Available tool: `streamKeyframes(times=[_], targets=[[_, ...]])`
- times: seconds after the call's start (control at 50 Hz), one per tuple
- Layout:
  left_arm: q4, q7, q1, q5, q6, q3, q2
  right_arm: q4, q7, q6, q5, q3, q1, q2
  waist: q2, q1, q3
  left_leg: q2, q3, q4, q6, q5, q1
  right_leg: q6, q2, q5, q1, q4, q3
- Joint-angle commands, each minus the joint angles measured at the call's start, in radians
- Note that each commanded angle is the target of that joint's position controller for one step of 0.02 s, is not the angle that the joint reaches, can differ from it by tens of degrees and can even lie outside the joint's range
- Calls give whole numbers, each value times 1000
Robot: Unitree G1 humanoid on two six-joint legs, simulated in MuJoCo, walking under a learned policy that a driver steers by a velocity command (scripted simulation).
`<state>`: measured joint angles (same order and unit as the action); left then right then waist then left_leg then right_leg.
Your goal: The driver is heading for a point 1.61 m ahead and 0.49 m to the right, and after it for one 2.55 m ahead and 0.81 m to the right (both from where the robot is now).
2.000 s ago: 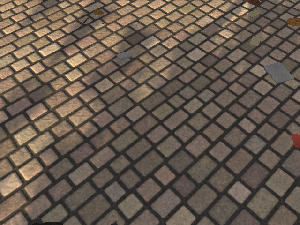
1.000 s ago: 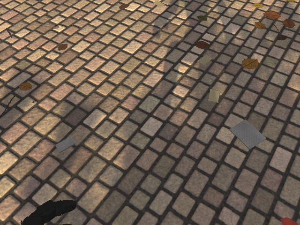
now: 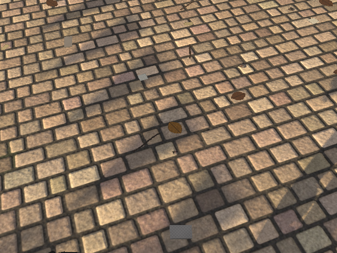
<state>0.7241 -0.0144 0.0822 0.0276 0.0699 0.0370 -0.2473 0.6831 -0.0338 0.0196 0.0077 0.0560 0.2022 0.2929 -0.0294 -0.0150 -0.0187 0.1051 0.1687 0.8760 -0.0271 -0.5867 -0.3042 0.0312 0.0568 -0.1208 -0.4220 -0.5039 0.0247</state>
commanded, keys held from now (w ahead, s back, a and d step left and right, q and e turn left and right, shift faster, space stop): e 0.48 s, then w+e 0.10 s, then e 0.34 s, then no key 0.08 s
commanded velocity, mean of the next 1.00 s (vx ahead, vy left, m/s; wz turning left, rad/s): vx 0.06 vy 0.00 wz -0.44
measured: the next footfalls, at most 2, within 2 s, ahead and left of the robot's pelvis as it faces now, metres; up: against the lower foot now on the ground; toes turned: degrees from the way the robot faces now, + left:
left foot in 0.24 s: +0.07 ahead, +0.14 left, +0.00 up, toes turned -12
right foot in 0.66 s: +0.02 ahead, -0.12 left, +0.00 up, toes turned -23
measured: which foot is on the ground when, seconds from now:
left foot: up 0.00-0.22, down 0.24-0.66, up 0.68-1.00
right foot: down 0.00-0.26, up 0.28-0.64, down 0.66-1.00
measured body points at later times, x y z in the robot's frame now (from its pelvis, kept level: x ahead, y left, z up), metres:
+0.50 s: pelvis +0.02 +0.02 +0.01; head +0.06 +0.03 +0.46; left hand +0.24 +0.27 -0.09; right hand +0.07 -0.28 -0.08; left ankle +0.03 +0.15 -0.73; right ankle -0.01 -0.11 -0.66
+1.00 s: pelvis +0.06 -0.04 +0.01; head +0.08 -0.08 +0.46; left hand +0.33 +0.14 -0.07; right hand +0.07 -0.37 -0.08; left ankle +0.20 +0.06 -0.69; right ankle -0.01 -0.11 -0.73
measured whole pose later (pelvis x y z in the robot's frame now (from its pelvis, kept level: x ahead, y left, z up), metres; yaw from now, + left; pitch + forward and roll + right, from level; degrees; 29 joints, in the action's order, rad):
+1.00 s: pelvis +0.06 -0.04 +0.01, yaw -32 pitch +2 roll +1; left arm 0.65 0.03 0.20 -0.01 -0.04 0.07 -0.32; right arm 0.68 -0.01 -0.01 0.01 0.07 0.10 0.30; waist -0.01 0.02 -0.04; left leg 0.01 0.07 0.77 -0.09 -0.27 -0.52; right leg 0.06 0.08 -0.27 -0.22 -0.47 0.14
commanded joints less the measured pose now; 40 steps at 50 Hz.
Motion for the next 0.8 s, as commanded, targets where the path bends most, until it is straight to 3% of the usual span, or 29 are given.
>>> streamKeyframes(times=[0.02,0.06,0.08,0.18,0.24,0.26,0.28,0.3,0.32,0.34,0.36,0.38,0.42,0.48,0.52,0.58,0.62,0.64,0.66,0.68,0.7,0.72,0.74,0.76,0.78,0.8], targets=[[-50,-14,6,-28,-17,19,-116,-31,-2,27,6,38,67,124,132,-9,126,-99,-23,84,-71,-22,-167,200,-302,200,298,148,439],[-65,-4,-21,-28,-42,48,-194,-32,-1,30,-7,35,35,98,165,-12,78,-85,-71,-57,-65,25,-98,158,-231,75,205,184,379],[-68,0,-13,-28,-52,56,-205,-25,-4,24,-9,31,33,79,177,-4,84,-68,-90,-105,-60,56,-68,154,-210,60,201,188,362],[-79,23,11,-42,-77,69,-197,-9,-7,1,-13,36,23,65,198,12,138,-51,-93,-244,-27,200,0,160,-204,-36,215,196,402],[-87,40,6,-56,-97,72,-188,6,6,-15,-8,43,57,70,190,-18,130,-58,-119,-441,21,345,137,106,-156,-139,118,162,379],[-92,43,14,-52,-98,66,-168,4,4,-19,4,54,80,109,136,-21,131,-156,-50,-479,63,348,221,65,-121,-203,17,94,339],[-129,40,-20,-52,-92,59,-133,13,2,-15,24,74,88,189,-111,-4,70,-298,121,-547,162,317,191,7,2,-311,-133,-60,163],[-125,36,-4,-47,-80,66,-157,-18,2,-20,45,72,32,188,-229,-11,50,-460,280,-616,268,481,148,-33,45,-434,-177,-301,76],[-105,32,32,-40,-76,86,-195,-41,-5,-30,50,57,-16,146,-163,9,51,-487,261,-590,293,648,143,-54,8,-453,-188,-497,103],[-73,31,87,-46,-83,93,-199,-54,-11,-37,34,49,-63,120,-96,40,58,-441,172,-554,259,739,158,-68,4,-420,-188,-585,107],[-56,34,119,-46,-94,93,-186,-57,-13,-41,13,47,-87,111,-74,49,54,-407,106,-524,229,793,193,-86,-8,-372,-216,-636,104],[-54,35,119,-46,-103,86,-164,-54,-14,-42,2,43,-79,105,-71,39,51,-391,59,-509,220,854,218,-101,-17,-341,-239,-665,95],[-83,28,74,-54,-110,72,-134,-42,-16,-31,0,46,-44,115,-96,12,38,-360,-16,-510,223,886,245,-127,-34,-290,-249,-610,44],[-136,11,0,-56,-114,56,-115,-33,-21,-13,1,59,-2,144,-132,-32,57,-374,-57,-505,233,863,293,-139,-67,-273,-197,-445,-2],[-160,-2,-23,-55,-116,48,-113,-31,-14,-9,-6,71,17,176,-141,-54,74,-393,-70,-549,234,654,259,-119,-80,-275,-113,-341,-46],[-177,-14,-23,-56,-116,53,-139,-22,7,-24,-23,78,25,200,-158,-54,35,-405,-74,-594,221,342,184,-65,-69,-281,-13,-203,-97],[-164,-15,30,-47,-111,60,-140,-20,14,-31,-37,76,-19,198,-144,-2,17,-394,-120,-505,185,481,159,-23,-37,-181,86,-23,-132],[-141,-10,96,-44,-109,72,-154,-13,15,-34,-40,70,-12,176,-115,27,47,-368,-168,-404,147,556,125,3,-9,-119,207,69,-132],[-127,1,184,-46,-107,97,-215,-6,16,-41,-23,57,20,132,3,56,122,-310,-257,-184,69,547,11,44,-78,65,412,108,-2],[-144,18,227,-38,-102,127,-362,-90,14,-52,34,24,-32,45,327,44,152,-151,-330,171,-44,45,-370,218,-359,429,619,89,438],[-147,4,270,-22,-77,110,-310,-101,13,-64,17,35,-95,95,247,118,206,-104,-146,337,-57,-121,-451,371,-462,480,570,145,568],[-146,1,225,-23,-59,91,-263,-101,18,-62,-11,46,-102,131,191,91,146,-139,-108,386,-50,-72,-470,348,-421,477,536,144,467],[-144,5,175,-36,-53,84,-232,-89,19,-58,-13,49,-94,141,156,62,101,-163,-106,353,-41,15,-468,288,-353,435,489,137,369],[-152,12,126,-47,-59,79,-217,-81,11,-55,1,53,-98,148,116,44,75,-173,-105,295,-39,91,-463,243,-312,399,445,143,328],[-162,20,88,-48,-66,73,-212,-81,7,-49,7,57,-96,153,124,24,64,-174,-103,253,-43,150,-414,225,-286,426,389,153,298],[-168,27,71,-40,-73,72,-217,-73,7,-46,9,54,-79,140,130,9,73,-153,-113,235,-51,199,-363,221,-265,467,350,159,277]])
Keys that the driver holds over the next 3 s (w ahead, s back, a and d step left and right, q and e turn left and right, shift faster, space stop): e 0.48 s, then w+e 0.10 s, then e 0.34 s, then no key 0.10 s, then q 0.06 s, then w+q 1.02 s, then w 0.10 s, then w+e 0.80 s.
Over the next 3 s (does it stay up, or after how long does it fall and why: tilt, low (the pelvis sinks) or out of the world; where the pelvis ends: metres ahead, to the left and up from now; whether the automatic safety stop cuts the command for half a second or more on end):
stays up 0.97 -0.21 0.01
